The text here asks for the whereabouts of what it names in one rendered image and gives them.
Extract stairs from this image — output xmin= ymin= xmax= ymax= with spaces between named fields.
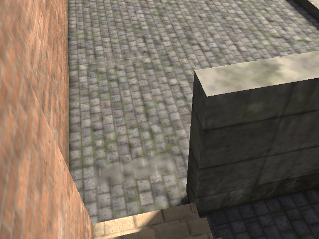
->
xmin=93 ymin=202 xmax=222 ymax=239

